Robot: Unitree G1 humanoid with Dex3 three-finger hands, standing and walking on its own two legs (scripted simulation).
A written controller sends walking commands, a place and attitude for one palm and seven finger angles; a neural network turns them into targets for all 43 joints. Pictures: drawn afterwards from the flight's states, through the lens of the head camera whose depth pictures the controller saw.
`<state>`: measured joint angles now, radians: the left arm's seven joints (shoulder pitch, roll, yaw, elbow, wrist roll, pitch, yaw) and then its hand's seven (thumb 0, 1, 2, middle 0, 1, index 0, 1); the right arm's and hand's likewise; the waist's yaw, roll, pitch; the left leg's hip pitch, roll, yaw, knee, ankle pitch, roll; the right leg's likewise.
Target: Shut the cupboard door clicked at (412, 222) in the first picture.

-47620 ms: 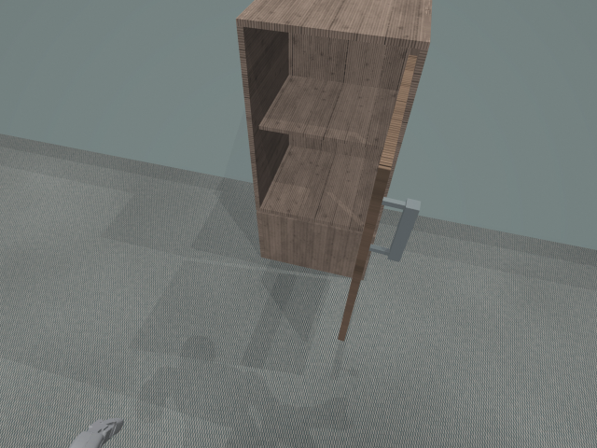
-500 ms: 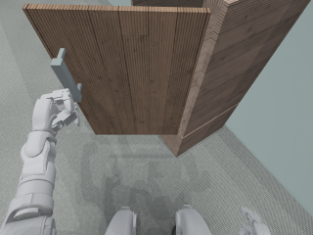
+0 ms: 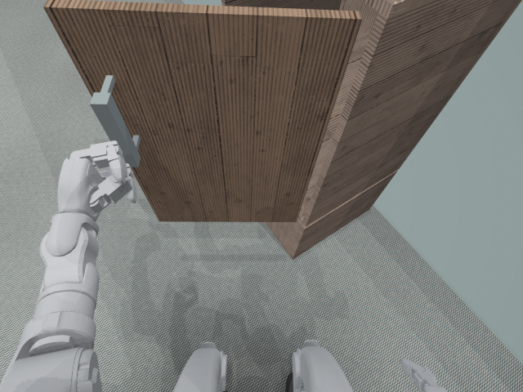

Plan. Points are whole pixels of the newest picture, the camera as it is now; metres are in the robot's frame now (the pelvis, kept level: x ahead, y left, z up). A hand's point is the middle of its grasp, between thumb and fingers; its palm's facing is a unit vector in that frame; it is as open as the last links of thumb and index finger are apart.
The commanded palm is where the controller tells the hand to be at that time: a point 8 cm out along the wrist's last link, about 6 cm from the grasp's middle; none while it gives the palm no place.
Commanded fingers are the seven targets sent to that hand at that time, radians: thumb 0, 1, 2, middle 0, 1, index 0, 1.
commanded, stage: push the door shut along its arc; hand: left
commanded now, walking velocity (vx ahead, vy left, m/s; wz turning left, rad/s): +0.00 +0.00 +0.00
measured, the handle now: (121, 124) +0.51 +0.24 +0.06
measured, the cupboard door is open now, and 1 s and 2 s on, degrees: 57 46 33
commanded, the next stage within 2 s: pull the fist back off the door in 1.82 s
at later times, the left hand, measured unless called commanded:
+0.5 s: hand (138, 155) +0.45 +0.20 +0.06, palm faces -0.09 -1.00 -0.04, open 3.1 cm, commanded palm +0.44 +0.25 +0.05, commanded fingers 0.00 0.90 0.90 -1.30 -1.50 -1.30 -1.50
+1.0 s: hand (153, 131) +0.50 +0.19 +0.06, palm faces -0.20 -0.98 -0.04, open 3.1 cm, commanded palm +0.50 +0.22 +0.05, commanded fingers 0.00 0.90 0.90 -1.30 -1.50 -1.30 -1.50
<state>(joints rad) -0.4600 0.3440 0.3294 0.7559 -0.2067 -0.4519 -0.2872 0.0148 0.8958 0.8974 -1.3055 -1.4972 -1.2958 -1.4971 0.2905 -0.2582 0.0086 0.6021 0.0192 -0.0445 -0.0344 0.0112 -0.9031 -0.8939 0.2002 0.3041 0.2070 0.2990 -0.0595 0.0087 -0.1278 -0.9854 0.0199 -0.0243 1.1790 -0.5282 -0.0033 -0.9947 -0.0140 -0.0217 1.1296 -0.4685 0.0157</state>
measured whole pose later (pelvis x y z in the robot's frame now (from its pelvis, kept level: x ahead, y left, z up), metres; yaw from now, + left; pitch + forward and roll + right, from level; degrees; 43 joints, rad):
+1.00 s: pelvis -0.02 +0.00 -0.03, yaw -1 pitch +25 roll -3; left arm -0.99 0.60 0.34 1.18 -0.12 -0.36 -0.48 0.01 0.90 0.90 -1.31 -1.50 -1.29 -1.50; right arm 0.33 -0.28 0.05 0.63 0.02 -0.03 -0.03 0.01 -0.90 -0.89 0.20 0.30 0.21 0.30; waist -0.17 0.03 -0.12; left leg -1.20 0.03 -0.05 1.30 -0.53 0.00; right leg -1.19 0.00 -0.04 1.21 -0.45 0.01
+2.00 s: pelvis -0.01 +0.01 -0.05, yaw -3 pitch +33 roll -7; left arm -1.42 0.70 0.33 1.30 -0.02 -0.15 -0.39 0.03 0.91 0.95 -1.30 -1.50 -1.29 -1.50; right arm 0.37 -0.27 0.08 0.64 -0.04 -0.08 -0.02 0.00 -0.90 -0.89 0.20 0.30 0.21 0.30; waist -0.30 0.06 -0.11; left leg -1.43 0.05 -0.08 1.42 -0.57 0.00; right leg -1.40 0.02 -0.07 1.29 -0.48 0.02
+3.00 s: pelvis +0.00 -0.01 -0.01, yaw -1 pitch +23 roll -1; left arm -0.87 0.32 0.32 1.10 -0.04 -0.49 -0.01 0.01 0.89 0.90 -1.30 -1.50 -1.30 -1.50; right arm 0.32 -0.23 0.01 0.60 -0.04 0.03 0.04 0.01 -0.91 -0.89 0.20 0.30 0.21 0.30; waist -0.16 0.03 -0.14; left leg -1.07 0.03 -0.02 1.19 -0.52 -0.01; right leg -1.09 0.00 -0.01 1.15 -0.46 0.01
